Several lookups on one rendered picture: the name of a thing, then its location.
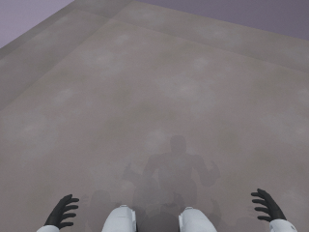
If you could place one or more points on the robot right forearm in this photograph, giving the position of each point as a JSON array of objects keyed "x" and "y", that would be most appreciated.
[{"x": 281, "y": 225}]

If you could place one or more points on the left robot thigh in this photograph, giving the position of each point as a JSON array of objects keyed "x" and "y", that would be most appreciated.
[{"x": 122, "y": 219}]

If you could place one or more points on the right robot thigh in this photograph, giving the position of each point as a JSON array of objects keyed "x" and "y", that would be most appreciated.
[{"x": 193, "y": 220}]

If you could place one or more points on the left robot hand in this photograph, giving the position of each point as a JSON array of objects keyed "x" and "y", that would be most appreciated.
[{"x": 57, "y": 215}]

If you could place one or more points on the right robot hand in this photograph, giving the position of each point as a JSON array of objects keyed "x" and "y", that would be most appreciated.
[{"x": 271, "y": 207}]

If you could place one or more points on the robot thigh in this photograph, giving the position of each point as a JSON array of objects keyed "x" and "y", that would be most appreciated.
[
  {"x": 122, "y": 219},
  {"x": 193, "y": 220}
]

